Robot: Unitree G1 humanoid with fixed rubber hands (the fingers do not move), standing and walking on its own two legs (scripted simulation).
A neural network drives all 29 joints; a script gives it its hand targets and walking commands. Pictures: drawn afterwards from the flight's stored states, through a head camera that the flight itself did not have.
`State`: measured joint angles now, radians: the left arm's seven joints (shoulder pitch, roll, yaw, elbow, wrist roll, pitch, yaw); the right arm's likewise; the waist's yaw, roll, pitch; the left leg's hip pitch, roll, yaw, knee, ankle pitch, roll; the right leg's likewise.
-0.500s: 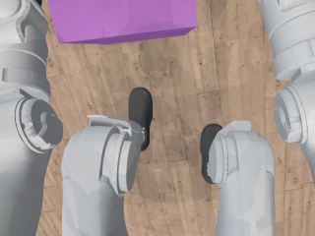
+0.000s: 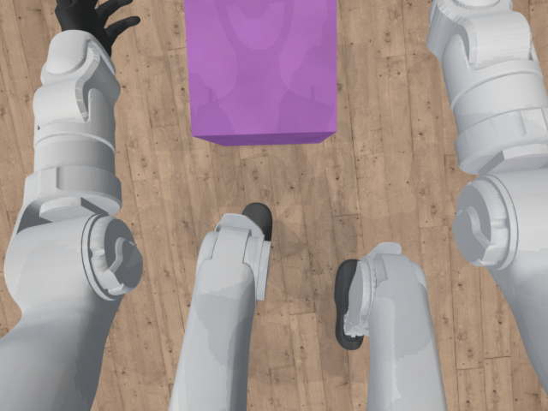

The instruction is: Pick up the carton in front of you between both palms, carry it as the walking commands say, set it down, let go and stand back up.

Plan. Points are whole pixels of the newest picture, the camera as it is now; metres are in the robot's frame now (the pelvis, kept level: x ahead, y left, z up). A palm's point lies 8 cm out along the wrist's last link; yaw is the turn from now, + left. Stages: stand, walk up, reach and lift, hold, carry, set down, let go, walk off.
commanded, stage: set down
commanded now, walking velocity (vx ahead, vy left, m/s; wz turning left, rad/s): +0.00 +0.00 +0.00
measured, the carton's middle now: (266, 83) +0.53 +0.15 -0.34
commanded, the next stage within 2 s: let go in 0.50 s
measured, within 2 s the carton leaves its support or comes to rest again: neither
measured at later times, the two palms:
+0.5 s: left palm out of the picture +0.48 +0.34 +0.05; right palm out of the picture +0.60 -0.04 +0.05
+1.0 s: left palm out of the picture +0.36 +0.32 +0.15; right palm out of the picture +0.46 -0.09 +0.15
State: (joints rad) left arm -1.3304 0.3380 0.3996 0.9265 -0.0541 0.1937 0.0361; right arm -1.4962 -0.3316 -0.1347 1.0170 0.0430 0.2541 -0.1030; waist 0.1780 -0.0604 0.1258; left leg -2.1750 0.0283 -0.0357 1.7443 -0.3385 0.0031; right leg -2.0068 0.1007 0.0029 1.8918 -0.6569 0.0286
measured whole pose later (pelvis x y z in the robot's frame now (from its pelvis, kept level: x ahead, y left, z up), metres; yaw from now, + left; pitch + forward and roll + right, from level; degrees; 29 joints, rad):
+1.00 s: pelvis +0.07 +0.03 +0.25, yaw +3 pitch +29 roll -2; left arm -0.38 0.26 0.20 0.55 0.04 0.10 -0.14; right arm -0.48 -0.08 -0.19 0.57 -0.12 0.13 -0.11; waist 0.10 -0.02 0.00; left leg -1.09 -0.01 0.01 0.76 -0.17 0.04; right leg -0.94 0.03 0.07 0.82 -0.38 0.05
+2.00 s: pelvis +0.14 -0.01 +0.30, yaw +6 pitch -1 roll +1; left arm 0.25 0.26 0.03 0.44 0.03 0.13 0.00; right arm 0.23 -0.21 -0.01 0.52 -0.02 0.04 0.00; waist 0.01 -0.04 0.01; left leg -0.27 -0.03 -0.03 0.49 -0.21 -0.02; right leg -0.10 0.01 0.04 0.51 -0.41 -0.01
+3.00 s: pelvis +0.16 +0.00 +0.29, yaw +11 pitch +1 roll +0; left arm 0.44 0.25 -0.01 0.81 0.02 0.02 0.06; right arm 0.33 -0.23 0.01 0.89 -0.01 0.01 -0.03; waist 0.02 -0.02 -0.04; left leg -0.37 -0.06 -0.10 0.67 -0.32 0.00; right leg -0.11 0.00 -0.05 0.58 -0.49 -0.02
